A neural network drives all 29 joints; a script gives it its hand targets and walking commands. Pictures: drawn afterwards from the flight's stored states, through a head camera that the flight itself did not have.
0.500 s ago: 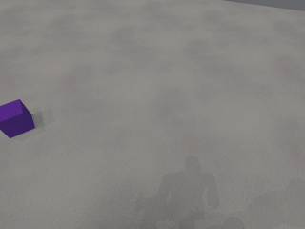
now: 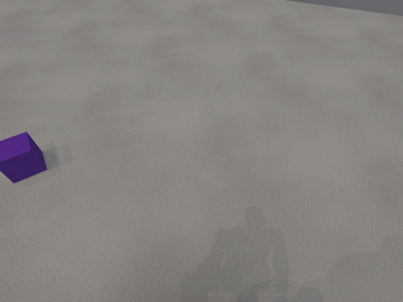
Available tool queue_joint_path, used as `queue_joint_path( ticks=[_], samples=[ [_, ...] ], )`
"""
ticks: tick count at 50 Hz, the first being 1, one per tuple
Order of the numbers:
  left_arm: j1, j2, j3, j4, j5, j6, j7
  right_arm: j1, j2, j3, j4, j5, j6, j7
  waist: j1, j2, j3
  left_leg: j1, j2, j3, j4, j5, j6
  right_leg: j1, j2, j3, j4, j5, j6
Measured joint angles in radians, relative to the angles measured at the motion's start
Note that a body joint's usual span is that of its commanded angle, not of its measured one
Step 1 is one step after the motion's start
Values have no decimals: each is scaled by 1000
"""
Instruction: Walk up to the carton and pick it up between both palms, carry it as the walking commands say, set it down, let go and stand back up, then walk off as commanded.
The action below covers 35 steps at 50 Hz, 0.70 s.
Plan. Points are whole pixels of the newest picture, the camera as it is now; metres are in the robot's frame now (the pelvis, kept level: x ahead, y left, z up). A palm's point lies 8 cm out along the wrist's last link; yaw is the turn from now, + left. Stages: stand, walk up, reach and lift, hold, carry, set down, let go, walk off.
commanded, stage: walk up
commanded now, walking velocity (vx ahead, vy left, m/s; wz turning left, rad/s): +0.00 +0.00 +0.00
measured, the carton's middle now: (20, 157) +1.02 +1.10 -0.68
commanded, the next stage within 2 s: none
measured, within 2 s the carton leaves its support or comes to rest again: neither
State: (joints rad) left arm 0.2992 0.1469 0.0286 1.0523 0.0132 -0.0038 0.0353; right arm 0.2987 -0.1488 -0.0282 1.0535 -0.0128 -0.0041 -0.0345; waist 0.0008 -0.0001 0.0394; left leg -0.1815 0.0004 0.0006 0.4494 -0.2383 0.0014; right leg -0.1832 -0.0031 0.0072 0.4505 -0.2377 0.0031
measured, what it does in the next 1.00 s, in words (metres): steps to the left, turning left: left foot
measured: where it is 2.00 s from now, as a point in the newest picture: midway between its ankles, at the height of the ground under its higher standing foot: (104, 237)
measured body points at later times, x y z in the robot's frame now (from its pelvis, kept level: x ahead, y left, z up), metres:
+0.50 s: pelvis -0.03 +0.00 +0.00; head +0.00 +0.02 +0.45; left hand -0.09 +0.26 -0.14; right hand +0.17 -0.20 -0.12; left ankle -0.07 +0.12 -0.70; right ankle -0.01 -0.12 -0.74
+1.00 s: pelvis +0.09 +0.17 +0.00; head +0.11 +0.21 +0.45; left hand +0.16 +0.46 -0.12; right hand +0.13 -0.09 -0.13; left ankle -0.08 +0.19 -0.74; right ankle +0.30 +0.12 -0.69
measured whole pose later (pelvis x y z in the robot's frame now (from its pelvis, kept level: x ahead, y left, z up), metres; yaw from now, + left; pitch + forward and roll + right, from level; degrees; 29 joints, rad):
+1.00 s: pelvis +0.09 +0.17 +0.00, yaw +31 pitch +2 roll -1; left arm 0.02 0.21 0.07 0.82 0.02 -0.03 -0.05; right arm 0.52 -0.18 -0.05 1.00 -0.02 -0.08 0.00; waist -0.10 -0.04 0.04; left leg 0.08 -0.02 -0.05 0.22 -0.33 0.04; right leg -0.65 -0.09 -0.07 0.77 -0.09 0.07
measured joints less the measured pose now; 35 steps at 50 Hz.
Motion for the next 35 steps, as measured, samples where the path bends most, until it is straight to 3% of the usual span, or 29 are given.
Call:
queue_joint_path(
  ticks=[5, 9, 11, 14, 17, 22, 27, 31, 33, 35],
  samples=[
    [-8, 0, 23, 10, -8, 11, 8, 4, 6, 0, -14, 1, 6, -6, 0, -2, 8, -33, 3, -2, 36, -8, -2, -42, -5, -26, 61, -12, -3],
    [-32, 37, 48, -47, 2, 21, 28, 3, -17, -20, -85, -13, 25, -1, -8, 2, 12, -132, -10, -45, 139, -36, -8, -107, -6, -49, 172, -121, 7],
    [-34, 43, 45, -82, 11, 12, 33, -6, -44, -23, -106, -20, 35, 0, -3, 29, 10, -186, -4, -75, 207, -73, -4, -115, 4, -77, 157, -86, -11],
    [-29, 46, 41, -114, 24, 7, 33, -39, -73, -34, -132, -26, 48, 5, 11, 33, 8, -289, -4, -28, 461, -255, 0, -111, -18, -121, 146, -76, -33],
    [-23, 50, 36, -112, 27, 6, 34, -85, -89, -46, -167, -19, 51, 25, 17, 21, 7, -324, 10, 30, 571, -232, -6, -77, -51, -154, 81, -43, -25],
    [-21, 62, 43, -119, 27, 2, 25, -145, -88, -39, -219, -7, 60, 53, 28, -9, 0, -278, 24, 52, 417, -191, -10, -70, -100, -213, 46, -22, -7],
    [43, 99, 71, -125, 13, -15, 20, -211, -90, -51, -256, -35, 74, 134, 43, -28, -7, -287, 53, 18, 437, -130, -19, -53, -162, -264, 33, -26, 34],
    [91, 146, 86, -90, 29, -24, -5, -236, -90, -33, -257, -19, 37, 145, 60, -57, -21, -200, 77, 58, 239, -165, -10, -8, -220, -282, 7, -34, 71],
    [111, 155, 84, -82, 36, -23, -22, -223, -96, -25, -247, -20, 13, 133, 54, -52, -36, -117, 66, 95, 118, -159, 8, -22, -244, -268, 87, -113, 63],
    [100, 162, 79, -90, 41, -16, -44, -188, -88, -22, -219, -19, -12, 106, 39, -62, -36, -120, 34, 91, 140, -97, 14, -119, -243, -174, 354, -249, 44]
  ],
)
